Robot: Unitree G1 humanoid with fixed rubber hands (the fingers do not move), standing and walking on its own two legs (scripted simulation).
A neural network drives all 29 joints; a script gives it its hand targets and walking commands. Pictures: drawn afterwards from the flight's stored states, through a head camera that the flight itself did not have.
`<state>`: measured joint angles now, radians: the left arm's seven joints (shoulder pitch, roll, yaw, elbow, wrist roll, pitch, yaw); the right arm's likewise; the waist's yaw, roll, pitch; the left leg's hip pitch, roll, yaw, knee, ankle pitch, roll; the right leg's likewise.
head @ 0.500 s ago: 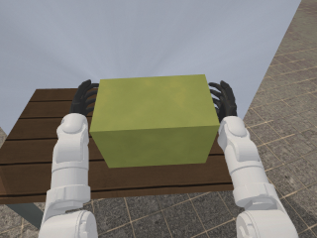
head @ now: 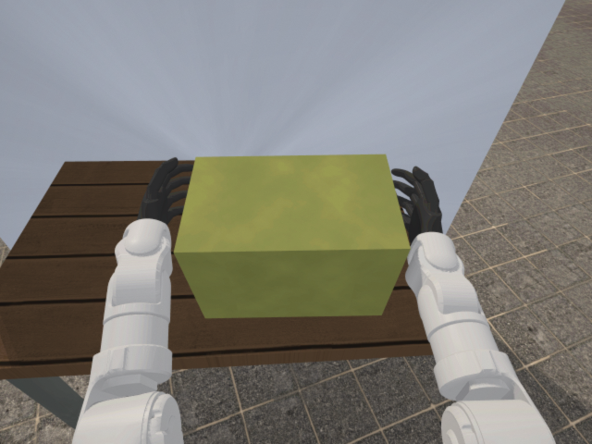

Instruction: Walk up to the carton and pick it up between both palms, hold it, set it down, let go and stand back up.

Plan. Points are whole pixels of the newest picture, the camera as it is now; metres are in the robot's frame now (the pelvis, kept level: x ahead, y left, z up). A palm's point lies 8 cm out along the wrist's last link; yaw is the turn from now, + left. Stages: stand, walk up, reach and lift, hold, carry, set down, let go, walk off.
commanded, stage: set down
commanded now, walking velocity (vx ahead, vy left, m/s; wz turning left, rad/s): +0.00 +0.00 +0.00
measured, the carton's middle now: (292, 239) +0.38 +0.03 +0.08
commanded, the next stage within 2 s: none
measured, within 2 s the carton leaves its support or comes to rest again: rests again in 1.88 s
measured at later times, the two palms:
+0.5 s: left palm (165, 231) +0.37 +0.21 +0.10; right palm (418, 237) +0.38 -0.15 +0.10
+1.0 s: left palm (170, 241) +0.37 +0.21 +0.07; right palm (413, 245) +0.38 -0.15 +0.08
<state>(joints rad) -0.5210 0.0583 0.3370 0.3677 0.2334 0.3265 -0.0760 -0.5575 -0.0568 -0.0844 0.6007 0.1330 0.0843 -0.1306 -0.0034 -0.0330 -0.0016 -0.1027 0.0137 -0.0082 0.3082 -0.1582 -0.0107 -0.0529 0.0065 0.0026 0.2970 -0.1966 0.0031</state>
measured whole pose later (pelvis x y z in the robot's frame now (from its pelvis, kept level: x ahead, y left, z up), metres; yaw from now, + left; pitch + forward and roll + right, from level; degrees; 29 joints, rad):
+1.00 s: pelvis +0.01 +0.00 +0.00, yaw +0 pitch -1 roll +0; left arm -0.50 0.06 0.38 0.58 0.23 0.09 -0.08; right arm -0.52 -0.03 -0.10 0.68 0.07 -0.04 -0.13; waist 0.00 -0.04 0.04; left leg -0.12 0.01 -0.01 0.29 -0.16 -0.01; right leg -0.07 0.01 0.00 0.29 -0.20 0.00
